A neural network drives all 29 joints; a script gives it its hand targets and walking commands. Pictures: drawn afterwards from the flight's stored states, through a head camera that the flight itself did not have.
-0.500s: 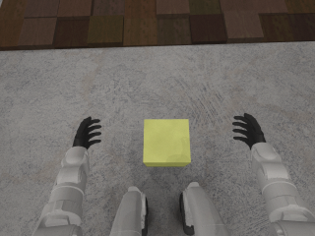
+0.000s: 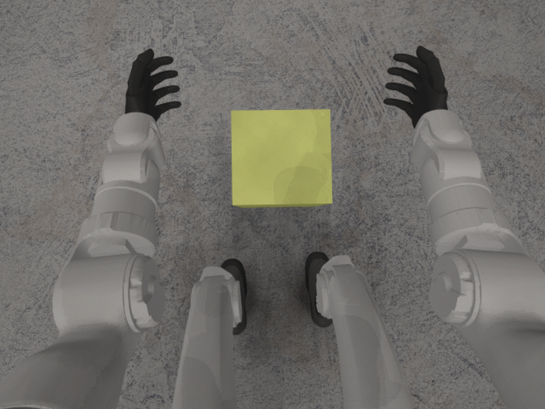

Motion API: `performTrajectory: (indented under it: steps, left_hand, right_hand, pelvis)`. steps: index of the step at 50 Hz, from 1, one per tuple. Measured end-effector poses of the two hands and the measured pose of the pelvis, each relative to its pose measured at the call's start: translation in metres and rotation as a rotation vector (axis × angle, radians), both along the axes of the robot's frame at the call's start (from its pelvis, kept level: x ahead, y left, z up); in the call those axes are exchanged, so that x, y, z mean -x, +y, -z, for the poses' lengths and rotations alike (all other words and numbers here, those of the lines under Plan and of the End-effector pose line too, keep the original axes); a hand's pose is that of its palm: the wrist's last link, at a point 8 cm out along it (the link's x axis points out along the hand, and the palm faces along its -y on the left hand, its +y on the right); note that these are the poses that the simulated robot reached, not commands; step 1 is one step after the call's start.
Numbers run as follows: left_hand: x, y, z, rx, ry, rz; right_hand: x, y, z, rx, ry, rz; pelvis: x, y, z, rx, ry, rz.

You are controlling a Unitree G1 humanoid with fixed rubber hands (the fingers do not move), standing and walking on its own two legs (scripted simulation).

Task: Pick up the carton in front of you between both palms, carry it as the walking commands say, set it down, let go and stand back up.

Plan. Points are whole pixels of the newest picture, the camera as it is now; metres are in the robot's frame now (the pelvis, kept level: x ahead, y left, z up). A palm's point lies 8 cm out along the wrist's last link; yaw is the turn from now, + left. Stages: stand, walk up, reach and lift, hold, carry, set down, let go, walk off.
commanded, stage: reach and lift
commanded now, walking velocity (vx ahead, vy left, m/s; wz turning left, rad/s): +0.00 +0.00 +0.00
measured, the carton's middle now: (279, 165) +0.47 -0.03 -0.48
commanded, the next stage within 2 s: none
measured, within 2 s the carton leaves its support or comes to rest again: leaves its support in 1.60 s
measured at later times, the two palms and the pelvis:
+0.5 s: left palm (187, 156) +0.48 +0.17 -0.35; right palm (373, 153) +0.45 -0.22 -0.34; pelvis -0.03 +0.01 -0.19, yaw +0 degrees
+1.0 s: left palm (198, 157) +0.49 +0.15 -0.41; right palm (359, 158) +0.46 -0.21 -0.41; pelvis -0.03 +0.00 -0.23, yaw +1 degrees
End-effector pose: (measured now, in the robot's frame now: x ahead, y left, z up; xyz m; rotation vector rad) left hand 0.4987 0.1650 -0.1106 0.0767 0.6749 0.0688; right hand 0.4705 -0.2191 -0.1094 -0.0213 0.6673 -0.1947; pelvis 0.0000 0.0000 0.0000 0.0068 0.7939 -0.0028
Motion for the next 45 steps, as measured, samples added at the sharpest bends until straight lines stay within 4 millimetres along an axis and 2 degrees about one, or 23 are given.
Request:
performTrajectory:
  steps: [4,11,16,24,34,38,41,45]
  left_hand:
    - [0.007,0.003,0.048,-0.006,0.022,-0.009]
    - [0.015,0.006,0.137,-0.007,0.026,-0.012]
    - [0.018,0.004,0.182,-0.002,0.011,-0.013]
    - [0.017,0.001,0.23,-0.002,0.026,-0.019]
    - [0.015,-0.003,0.296,-0.01,0.08,-0.012]
    - [0.005,0.002,0.307,-0.017,0.058,-0.023]
    - [0.003,0.0,0.311,-0.018,0.059,-0.015]
    - [0.002,-0.004,0.304,-0.013,0.048,-0.009]
  right_hand:
    - [0.005,-0.001,0.046,0.007,0.025,0.009]
    - [0.012,-0.004,0.132,0.015,0.038,0.015]
    - [0.015,-0.004,0.178,0.014,0.027,0.014]
    - [0.016,-0.001,0.229,0.002,0.038,0.023]
    - [0.013,0.007,0.296,0.002,0.089,0.015]
    - [0.008,0.003,0.312,0.015,0.083,0.011]
    - [0.006,0.0,0.315,0.012,0.067,0.011]
    - [0.007,0.001,0.312,0.002,0.057,-0.003]
  pelvis:
    - [-0.006,0.0,0.027,0.0,0.057,0.0]
    - [-0.005,0.003,0.089,0.002,0.099,-0.001]
    - [0.004,0.004,0.131,0.001,0.069,0.0]
    - [0.025,0.005,0.181,0.002,-0.02,0.001]
    - [0.039,0.004,0.225,0.004,-0.102,-0.003]
    - [0.038,0.004,0.235,0.003,-0.12,-0.005]
    - [0.036,0.003,0.24,0.003,-0.123,-0.008]
    - [0.032,0.003,0.239,0.002,-0.118,-0.011]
